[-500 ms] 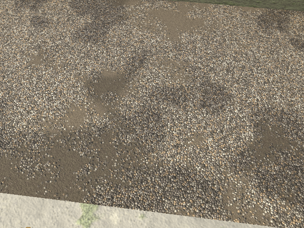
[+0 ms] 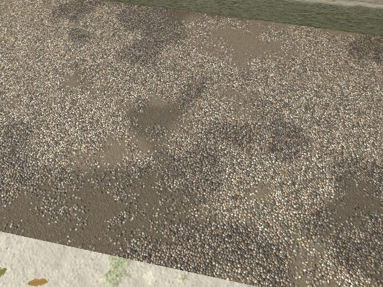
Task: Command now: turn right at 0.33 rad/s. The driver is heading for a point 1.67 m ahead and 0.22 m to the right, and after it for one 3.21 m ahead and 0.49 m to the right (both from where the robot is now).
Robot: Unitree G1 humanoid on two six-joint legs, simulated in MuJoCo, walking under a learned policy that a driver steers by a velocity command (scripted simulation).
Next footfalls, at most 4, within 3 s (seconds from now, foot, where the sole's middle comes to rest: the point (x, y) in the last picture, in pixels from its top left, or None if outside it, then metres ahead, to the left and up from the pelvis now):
0.28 right None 0.00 -0.14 -0.77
0.70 left None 0.04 0.09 -0.77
1.28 left None -0.01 0.12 -0.77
1.66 right None -0.01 -0.11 -0.77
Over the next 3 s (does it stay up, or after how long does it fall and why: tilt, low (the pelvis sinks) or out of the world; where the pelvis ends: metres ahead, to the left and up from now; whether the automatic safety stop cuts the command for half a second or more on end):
stays up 0.23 -0.09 -0.01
